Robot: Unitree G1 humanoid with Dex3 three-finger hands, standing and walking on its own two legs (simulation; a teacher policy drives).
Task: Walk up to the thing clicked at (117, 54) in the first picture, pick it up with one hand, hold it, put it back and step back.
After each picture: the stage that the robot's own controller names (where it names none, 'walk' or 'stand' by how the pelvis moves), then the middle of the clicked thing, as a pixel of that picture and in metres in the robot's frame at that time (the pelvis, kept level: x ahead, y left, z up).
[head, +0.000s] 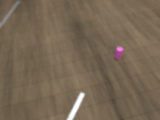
stand; (118, 52) +1.27 -0.42 -0.72
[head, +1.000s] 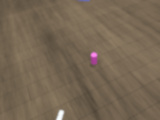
walk; (94, 58) +1.20 -0.02 -0.70
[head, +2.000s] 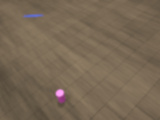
walk; (60, 96) +0.73 +0.28 -0.71
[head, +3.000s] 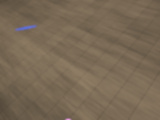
walk; out of the picture +0.44 +0.26 -0.71
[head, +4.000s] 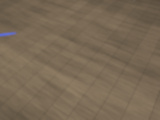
stand; out of the picture +0.44 +0.17 -0.70
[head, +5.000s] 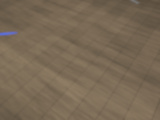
stand; out of the picture +0.40 +0.18 -0.71
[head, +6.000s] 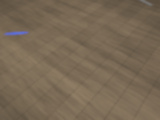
stand; out of the picture +0.38 +0.18 -0.72
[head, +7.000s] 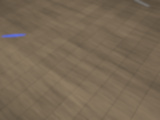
stand; out of the picture +0.38 +0.20 -0.73
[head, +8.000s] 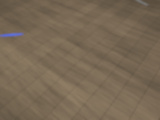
stand; out of the picture +0.37 +0.21 -0.73
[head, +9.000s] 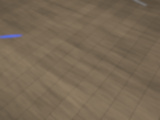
stand; out of the picture +0.36 +0.21 -0.73
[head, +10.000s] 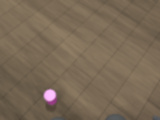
go down; (50, 97) +0.42 +0.18 -0.52
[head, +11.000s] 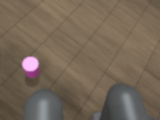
go down; (31, 67) +0.46 +0.20 -0.32
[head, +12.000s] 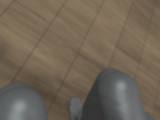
close in; out of the picture +0.45 +0.24 -0.25
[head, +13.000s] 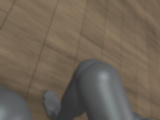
close; out of the picture +0.45 +0.26 -0.23
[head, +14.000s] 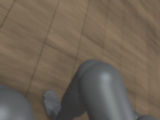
lift; out of the picture +0.44 +0.25 -0.24
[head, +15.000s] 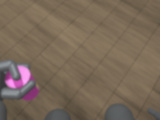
lift; (24, 84) +0.35 +0.20 -0.03
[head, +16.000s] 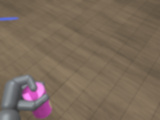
hold; (38, 101) +0.31 +0.17 -0.01
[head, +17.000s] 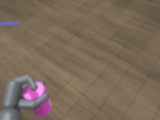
hold; (38, 99) +0.32 +0.17 -0.01
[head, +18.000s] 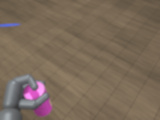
hold; (39, 99) +0.32 +0.17 -0.01
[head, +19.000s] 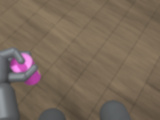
crouch; (27, 70) +0.42 +0.18 -0.09
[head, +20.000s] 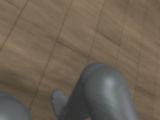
lower; out of the picture +0.45 +0.25 -0.24
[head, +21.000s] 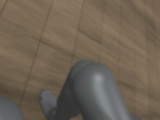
lower; out of the picture +0.45 +0.26 -0.24
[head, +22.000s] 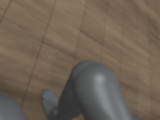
lower; out of the picture +0.45 +0.26 -0.24
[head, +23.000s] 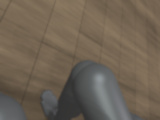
lower; out of the picture +0.45 +0.26 -0.24
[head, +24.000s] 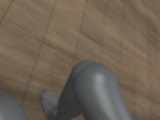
lower; out of the picture +0.45 +0.26 -0.24
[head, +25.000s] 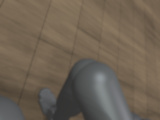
open; out of the picture +0.45 +0.26 -0.23
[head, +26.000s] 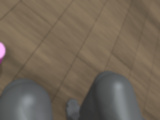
stand; out of the picture +0.44 +0.23 -0.26
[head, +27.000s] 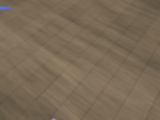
stand; out of the picture +0.38 +0.17 -0.62
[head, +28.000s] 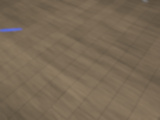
stand; out of the picture +0.38 +0.17 -0.67
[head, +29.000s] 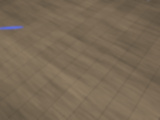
stand; out of the picture +0.37 +0.17 -0.67
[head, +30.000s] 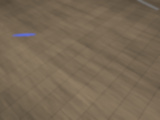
stand; out of the picture +0.39 +0.16 -0.72
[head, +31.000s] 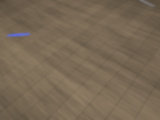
stand; out of the picture +0.37 +0.19 -0.73
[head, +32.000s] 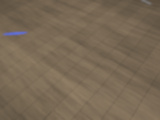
walk; out of the picture +0.36 +0.20 -0.73
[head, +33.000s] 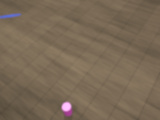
walk; (67, 109) +0.53 +0.17 -0.70
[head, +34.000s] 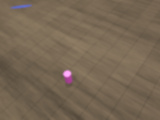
walk; (68, 77) +0.86 +0.21 -0.71
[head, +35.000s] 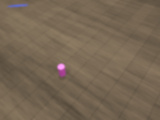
stand; (61, 70) +0.99 +0.20 -0.71
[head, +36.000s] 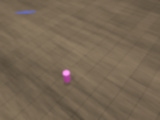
stand; (66, 76) +0.99 +0.18 -0.73
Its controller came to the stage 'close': yes
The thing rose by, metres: 0.69
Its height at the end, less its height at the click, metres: +0.00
